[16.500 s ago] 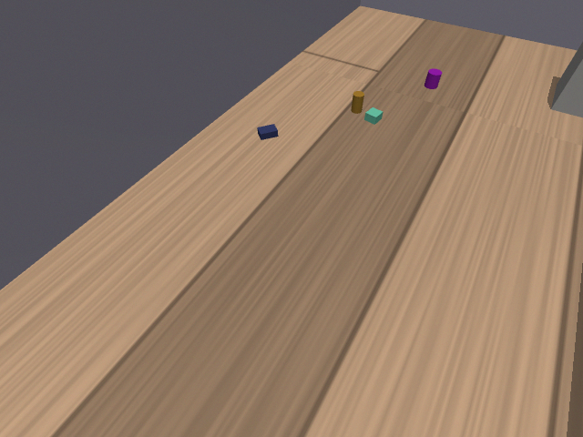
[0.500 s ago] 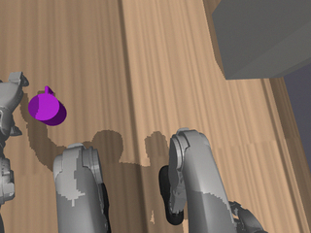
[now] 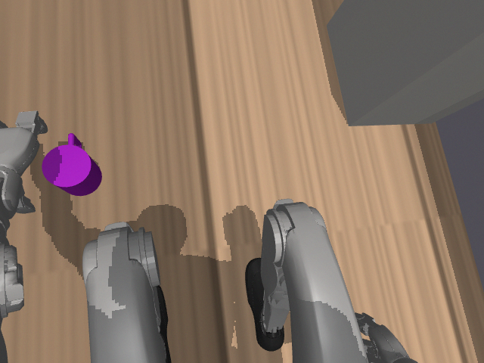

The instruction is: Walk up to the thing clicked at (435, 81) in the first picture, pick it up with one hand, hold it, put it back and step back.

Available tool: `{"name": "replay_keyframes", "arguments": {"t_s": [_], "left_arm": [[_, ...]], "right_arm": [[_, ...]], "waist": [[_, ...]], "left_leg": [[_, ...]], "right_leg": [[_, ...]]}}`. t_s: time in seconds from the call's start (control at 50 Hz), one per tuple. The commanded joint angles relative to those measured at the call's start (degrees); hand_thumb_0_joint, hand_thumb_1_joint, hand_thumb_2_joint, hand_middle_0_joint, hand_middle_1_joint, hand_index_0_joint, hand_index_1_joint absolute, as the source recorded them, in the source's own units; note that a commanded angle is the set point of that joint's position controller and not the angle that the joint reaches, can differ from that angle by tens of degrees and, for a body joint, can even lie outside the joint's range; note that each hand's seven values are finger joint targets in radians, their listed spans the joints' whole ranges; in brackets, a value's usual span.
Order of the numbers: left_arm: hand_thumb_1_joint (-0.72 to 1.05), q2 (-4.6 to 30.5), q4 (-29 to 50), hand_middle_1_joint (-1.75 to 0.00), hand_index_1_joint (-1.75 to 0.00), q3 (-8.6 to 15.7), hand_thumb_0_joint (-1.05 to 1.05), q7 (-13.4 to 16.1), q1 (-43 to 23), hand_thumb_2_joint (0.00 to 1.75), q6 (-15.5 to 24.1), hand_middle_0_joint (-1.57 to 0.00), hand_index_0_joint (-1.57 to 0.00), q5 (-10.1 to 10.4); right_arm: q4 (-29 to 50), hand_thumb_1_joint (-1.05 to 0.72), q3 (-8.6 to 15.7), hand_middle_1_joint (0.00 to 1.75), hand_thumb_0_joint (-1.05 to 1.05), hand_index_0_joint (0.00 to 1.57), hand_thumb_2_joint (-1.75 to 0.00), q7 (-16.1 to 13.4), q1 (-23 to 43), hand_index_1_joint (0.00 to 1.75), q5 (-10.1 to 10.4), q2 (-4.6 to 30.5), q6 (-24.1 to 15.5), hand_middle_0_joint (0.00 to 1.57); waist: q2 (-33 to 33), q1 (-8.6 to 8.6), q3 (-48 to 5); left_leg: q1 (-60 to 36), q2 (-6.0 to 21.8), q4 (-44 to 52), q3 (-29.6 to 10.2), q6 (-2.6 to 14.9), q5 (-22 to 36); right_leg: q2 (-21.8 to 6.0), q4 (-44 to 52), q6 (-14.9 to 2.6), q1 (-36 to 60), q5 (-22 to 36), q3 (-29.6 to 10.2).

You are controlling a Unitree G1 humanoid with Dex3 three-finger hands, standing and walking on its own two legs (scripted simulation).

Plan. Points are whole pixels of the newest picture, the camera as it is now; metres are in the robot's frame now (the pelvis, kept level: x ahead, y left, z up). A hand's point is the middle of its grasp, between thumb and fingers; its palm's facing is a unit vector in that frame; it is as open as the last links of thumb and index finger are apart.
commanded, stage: approach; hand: left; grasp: from above
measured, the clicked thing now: (74, 164) +0.47 +0.28 -0.29
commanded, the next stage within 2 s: rest palm in 0.48 s
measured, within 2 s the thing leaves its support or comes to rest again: neither
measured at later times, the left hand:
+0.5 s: hand (62, 167) +0.44 +0.28 -0.21, palm faces -0.30 -0.34 -0.89, open 15.1 cm
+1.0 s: hand (65, 177) +0.43 +0.28 -0.22, palm faces -0.35 -0.34 -0.87, open 15.0 cm
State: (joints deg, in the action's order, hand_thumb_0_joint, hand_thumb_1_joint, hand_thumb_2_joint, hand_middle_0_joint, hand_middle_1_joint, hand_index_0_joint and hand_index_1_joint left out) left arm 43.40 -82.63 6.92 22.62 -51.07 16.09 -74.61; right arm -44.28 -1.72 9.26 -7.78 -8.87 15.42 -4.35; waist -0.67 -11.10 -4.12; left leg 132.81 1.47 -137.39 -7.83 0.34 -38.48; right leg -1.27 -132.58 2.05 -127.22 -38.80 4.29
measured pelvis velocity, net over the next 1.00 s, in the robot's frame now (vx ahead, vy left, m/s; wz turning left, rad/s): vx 0.00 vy -0.01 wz -0.04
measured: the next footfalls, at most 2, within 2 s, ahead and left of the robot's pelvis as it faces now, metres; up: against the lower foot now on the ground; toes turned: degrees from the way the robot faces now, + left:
none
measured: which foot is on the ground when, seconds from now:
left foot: down 0.00-1.00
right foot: down 0.00-1.00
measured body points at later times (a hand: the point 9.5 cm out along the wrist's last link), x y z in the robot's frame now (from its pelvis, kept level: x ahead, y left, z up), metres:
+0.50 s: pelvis +0.00 +0.00 -0.02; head +0.25 +0.09 +0.34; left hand +0.46 +0.30 -0.16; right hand +0.07 -0.27 -0.11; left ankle +0.08 +0.13 -0.30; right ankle +0.10 -0.13 -0.30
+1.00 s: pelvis +0.00 -0.01 -0.02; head +0.24 +0.09 +0.35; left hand +0.44 +0.29 -0.16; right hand +0.07 -0.29 -0.10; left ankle +0.08 +0.13 -0.30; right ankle +0.10 -0.13 -0.30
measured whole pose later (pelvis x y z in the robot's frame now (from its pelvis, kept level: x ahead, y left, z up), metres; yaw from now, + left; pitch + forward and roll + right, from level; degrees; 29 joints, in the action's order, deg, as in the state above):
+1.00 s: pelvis +0.00 -0.01 -0.02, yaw -3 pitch +30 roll -10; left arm 45.8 -92.4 12.5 33.4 -51.8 26.2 -69.2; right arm -45.1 -5.2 14.1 -4.9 -14.4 18.1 -8.7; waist -3.9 -13.9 1.4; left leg 133.6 1.6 -141.8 -11.8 -1.3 -39.2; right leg -0.1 -135.2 1.3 -127.9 -37.9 7.2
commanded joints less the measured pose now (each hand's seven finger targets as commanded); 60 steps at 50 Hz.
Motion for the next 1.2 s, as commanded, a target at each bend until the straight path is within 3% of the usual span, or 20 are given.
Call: {"name": "replay_keyframes", "arguments": {"t_s": [0.0,0.04,0.18,0.32,0.44,0.52,0.54,0.58,0.62,0.64,0.66,0.7,0.82,0.88,0.9,1.0,1.06,1.08,1.1,1.18], "left_arm": [[-0.61,15.63,8.39,-1.04,-1.03,2.5,0.0,3.17,-17.07,0.93,-0.23,-0.05,-0.05,0.94],[-0.61,15.84,7.96,-1.04,-1.04,2.71,0.0,3.34,-16.59,0.94,-0.5,-0.05,-0.05,0.76],[-0.61,11.68,-0.62,-0.86,-0.84,-0.4,0.0,2.14,-16.31,0.86,-0.55,0.0,0.0,2.38],[-0.61,14.62,0.3,-0.91,-0.88,3.04,0.0,6.18,-20.86,0.86,7.18,0.0,-0.01,6.06],[-0.61,16.87,10.76,-0.88,-0.88,10.07,0.0,13.73,-16.41,0.92,10.76,0.0,0.0,9.15],[-0.61,16.07,16.06,-0.85,-0.87,12.75,0.0,14.9,-12.65,0.95,8.54,0.0,0.0,11.26],[-0.61,16.37,18.95,-0.87,-0.89,13.85,0.0,14.78,-11.0,0.95,7.84,-0.02,0.0,11.88],[-0.61,11.79,13.35,-0.85,-0.86,10.75,0.0,13.4,-8.02,0.96,5.67,0.0,0.0,12.64],[-0.61,13.08,15.08,-0.85,-0.87,12.87,0.0,12.27,-5.51,1.0,4.31,-0.01,0.0,13.33],[-0.61,11.07,12.69,-0.84,-0.87,11.45,0.0,11.27,-5.19,0.99,3.57,-0.01,0.0,13.67],[-0.61,5.03,10.65,-0.85,-0.88,7.17,0.0,9.86,-5.8,0.98,3.26,-0.01,0.0,14.14],[-0.61,7.21,7.33,-0.85,-0.86,8.21,0.0,8.48,-5.37,0.96,2.99,0.0,0.0,14.46],[-0.61,10.86,1.96,-0.89,-0.9,5.79,0.0,7.97,-14.9,0.94,8.12,0.0,-0.01,11.42],[-0.61,13.03,0.45,-0.89,-0.89,5.41,0.0,10.89,-18.11,0.91,10.88,0.0,-0.01,8.64],[-0.59,16.28,-0.9,-0.9,-0.9,7.7,0.0,12.45,-17.65,0.91,11.4,0.0,-0.02,7.23],[-0.6,20.48,-6.44,-0.88,-0.88,8.98,0.0,18.98,-17.4,0.93,10.89,-0.01,-0.01,1.54],[-0.61,17.74,-5.06,-0.87,-0.88,6.87,0.0,21.09,-18.01,0.95,9.03,-0.01,-0.01,1.02],[-0.61,20.06,-6.15,-0.87,-0.88,8.99,0.0,21.57,-17.0,0.96,8.19,-0.02,-0.01,0.89],[-0.61,19.44,-7.61,-0.84,-0.86,7.86,0.0,21.38,-16.82,0.96,7.13,-0.01,0.0,0.48],[-0.61,20.59,-6.55,-0.87,-0.88,10.18,0.0,20.88,-14.72,0.97,4.88,-0.02,-0.01,1.63]], "right_arm": [[0.81,-0.9,4.55,0.3,0.0,0.2,-0.9,-0.95,-10.51,0.3,0.19,14.2,-0.26,0.2],[0.8,-0.9,4.55,0.3,0.0,0.2,-0.9,-0.93,-10.45,0.3,0.15,13.92,-0.24,0.2],[0.66,-0.87,3.11,0.3,0.0,0.2,-0.89,-0.77,-10.45,0.3,-0.28,14.45,-1.14,0.2],[0.99,-0.88,1.32,0.3,0.0,0.2,-0.89,-0.1,-9.84,0.3,-3.09,15.44,-3.2,0.2],[1.42,-0.88,2.56,0.3,0.0,0.2,-0.89,2.38,-9.57,0.3,-5.87,15.61,-5.36,0.2],[1.08,-0.88,4.49,0.3,0.0,0.2,-0.89,4.09,-9.87,0.3,-5.75,16.19,-5.51,0.2],[1.22,-0.88,4.96,0.3,0.0,0.2,-0.89,4.22,-10.08,0.3,-5.33,16.22,-5.12,0.2],[0.92,-0.88,5.14,0.3,0.0,0.2,-0.89,4.84,-9.42,0.3,-5.04,16.03,-5.12,0.2],[-0.13,-0.88,6.24,0.3,0.0,0.2,-0.9,4.69,-11.95,0.3,-4.16,16.8,-4.15,0.2],[-0.42,-0.88,6.28,0.3,0.0,0.2,-0.9,4.82,-12.09,0.3,-3.99,16.5,-4.12,0.2],[0.22,-0.87,6.14,0.3,0.0,0.2,-0.9,5.11,-11.28,0.3,-3.9,16.1,-4.17,0.2],[-0.59,-0.87,5.95,0.3,0.0,0.2,-0.9,4.87,-12.23,0.3,-3.2,16.96,-3.66,0.2],[-0.49,-0.88,2.34,0.3,0.0,0.2,-0.9,4.48,-9.87,0.3,-3.55,16.31,-3.88,0.2],[0.49,-0.88,1.76,0.3,0.0,0.2,-0.9,4.09,-7.88,0.3,-4.54,17.48,-4.53,0.2],[-0.34,-0.88,1.04,0.3,0.0,0.2,-0.9,4.05,-7.94,0.3,-4.99,17.54,-4.42,0.2],[-1.54,-0.87,0.04,0.3,0.0,0.2,-0.9,3.97,-6.83,0.3,-7.49,18.05,-5.22,0.2],[-2.15,-0.87,-0.01,0.3,0.0,0.2,-0.9,4.6,-6.68,0.3,-8.87,18.32,-6.42,0.2],[-2.51,-0.87,-0.01,0.3,0.0,0.2,-0.9,4.8,-7.12,0.3,-9.36,18.63,-6.74,0.2],[-2.2,-0.87,0.04,0.3,0.0,0.2,-0.9,5.32,-7.37,0.3,-9.4,18.68,-7.06,0.2],[-2.69,-0.88,0.17,0.3,0.0,0.2,-0.9,6.29,-8.31,0.3,-9.48,18.58,-7.92,0.2]], "waist": [[17.29,0.09,-38.26],[17.24,0.42,-37.82],[11.14,-3.28,-28.41],[14.07,-4.71,-30.06],[24.83,-2.02,-37.87],[27.23,0.09,-42.72],[28.62,1.79,-45.4],[24.3,0.09,-39.51],[21.44,0.44,-40.33],[19.57,-0.43,-37.79],[16.76,-2.14,-35.69],[11.04,-3.25,-32.44],[8.42,-5.24,-27.32],[12.54,-4.99,-28.21],[14.47,-4.34,-29.29],[18.97,-4.61,-28.62],[21.13,-5.27,-30.47],[20.93,-5.4,-30.17],[20.34,-5.96,-28.67],[22.78,-5.38,-30.31]], "left_leg": [[-31.51,-1.71,14.71,5.4,0.97,9.01],[-30.97,-1.76,14.92,5.55,0.97,8.31],[-24.73,-1.99,14.02,4.74,1.74,3.33],[-26.46,-1.63,11.12,3.52,1.03,4.45],[-35.67,-1.1,11.03,3.5,-0.55,10.53],[-37.71,-0.81,11.27,3.76,-0.77,15.02],[-38.87,-0.84,12.0,3.95,-0.85,16.7],[-34.77,-0.6,11.39,4.19,-0.46,15.34],[-32.16,-0.69,11.34,4.35,0.19,16.29],[-30.68,-0.75,11.25,4.26,0.29,15.51],[-29.23,-0.75,11.25,3.95,0.52,15.0],[-24.19,-0.83,11.0,3.34,1.29,12.06],[-20.57,-1.13,9.45,2.8,1.46,5.57],[-24.55,-1.23,9.6,2.61,0.85,3.93],[-26.38,-1.02,10.08,2.27,0.58,4.12],[-26.83,-0.74,9.14,2.48,0.26,3.85],[-27.91,-0.72,8.43,2.35,0.21,6.56],[-28.38,-0.61,8.23,2.18,0.17,6.81],[-27.48,-0.55,7.73,2.24,0.24,6.58],[-28.6,-0.31,6.98,2.08,0.14,10.17]], "right_leg": [[2.37,12.86,-4.05,15.03,11.05,4.2],[2.36,13.1,-4.09,15.09,10.24,4.16],[2.33,13.41,-3.68,12.05,5.95,4.59],[2.84,11.39,-3.37,13.47,6.36,6.08],[2.36,7.99,-3.43,14.9,11.22,7.09],[2.44,8.28,-3.93,16.05,15.58,6.85],[2.53,8.64,-4.1,17.05,16.99,6.51],[2.66,8.99,-3.96,15.05,17.12,6.31],[2.88,10.93,-3.55,18.38,19.39,5.75],[2.7,10.57,-3.59,17.43,18.83,5.77],[2.9,11.25,-3.38,17.0,18.78,6.05],[3.4,12.73,-3.01,18.13,16.85,6.17],[3.69,13.0,-2.88,17.94,8.98,5.93],[3.74,11.92,-3.33,15.57,5.93,6.57],[3.87,11.36,-3.38,15.45,5.81,7.19],[4.19,9.68,-3.6,13.78,5.74,7.3],[4.32,8.96,-3.21,13.69,8.6,8.13],[4.31,8.64,-3.1,13.74,8.91,8.39],[4.26,8.02,-3.08,13.07,8.96,8.33],[4.12,6.99,-2.99,14.92,13.08,8.35]]}}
